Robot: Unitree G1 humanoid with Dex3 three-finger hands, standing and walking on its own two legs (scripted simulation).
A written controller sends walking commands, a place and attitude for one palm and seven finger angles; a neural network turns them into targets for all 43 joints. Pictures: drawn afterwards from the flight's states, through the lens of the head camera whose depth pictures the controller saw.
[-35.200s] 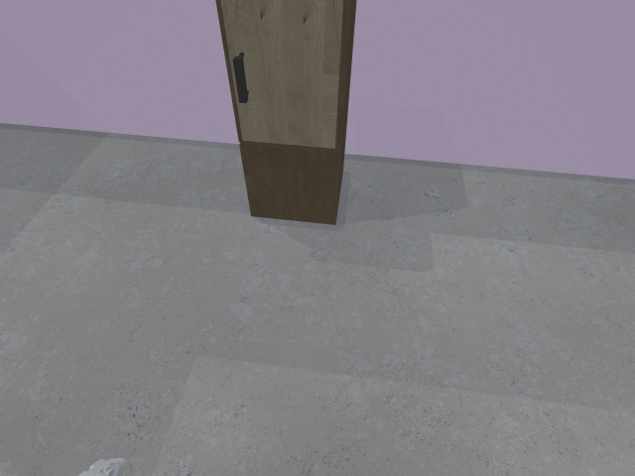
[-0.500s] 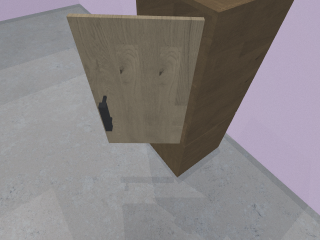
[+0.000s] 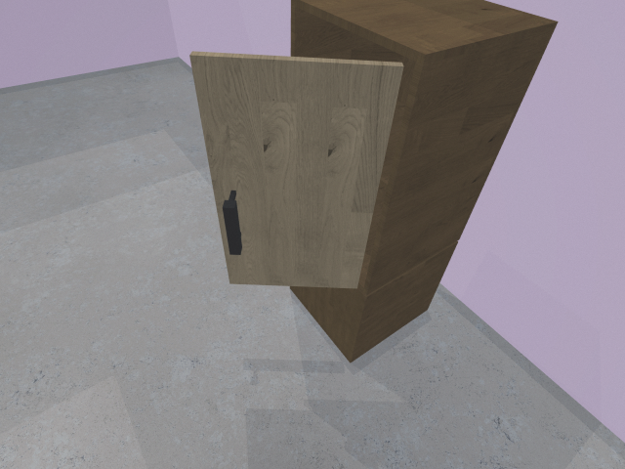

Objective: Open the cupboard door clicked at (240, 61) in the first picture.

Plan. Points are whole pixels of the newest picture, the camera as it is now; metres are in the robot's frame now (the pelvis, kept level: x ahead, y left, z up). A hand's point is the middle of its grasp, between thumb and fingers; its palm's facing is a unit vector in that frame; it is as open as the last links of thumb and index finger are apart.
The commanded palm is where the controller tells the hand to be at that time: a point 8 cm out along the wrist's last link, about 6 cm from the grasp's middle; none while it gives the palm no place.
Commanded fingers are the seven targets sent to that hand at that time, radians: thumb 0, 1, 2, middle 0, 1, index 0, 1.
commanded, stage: come to a stop and stand still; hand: left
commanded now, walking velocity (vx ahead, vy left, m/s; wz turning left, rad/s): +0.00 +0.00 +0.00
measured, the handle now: (234, 222) +0.62 +0.20 -0.09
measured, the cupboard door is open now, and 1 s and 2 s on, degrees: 54 54 54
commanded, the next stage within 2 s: look again from close up in 1.78 s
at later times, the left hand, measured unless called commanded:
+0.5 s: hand out of the picture -0.09 +0.16 -0.18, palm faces +0.07 -0.99 -0.13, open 7.3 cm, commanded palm none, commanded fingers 0.00 0.90 0.90 -0.20 -0.30 -0.20 -0.30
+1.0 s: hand out of the picture -0.11 +0.21 -0.20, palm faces +0.11 -0.98 -0.17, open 7.3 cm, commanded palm none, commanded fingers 0.00 0.90 0.90 -0.20 -0.30 -0.20 -0.30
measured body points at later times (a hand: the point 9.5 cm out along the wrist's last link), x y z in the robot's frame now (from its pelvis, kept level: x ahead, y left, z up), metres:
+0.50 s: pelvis -0.03 +0.02 +0.00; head -0.04 +0.03 +0.45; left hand -0.09 +0.21 -0.17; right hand -0.05 -0.20 -0.16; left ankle +0.04 +0.08 -0.73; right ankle +0.04 -0.13 -0.73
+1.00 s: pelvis -0.08 +0.04 -0.02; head -0.10 +0.06 +0.43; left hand -0.12 +0.26 -0.18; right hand -0.05 -0.21 -0.15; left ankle -0.11 +0.12 -0.74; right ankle +0.04 -0.13 -0.73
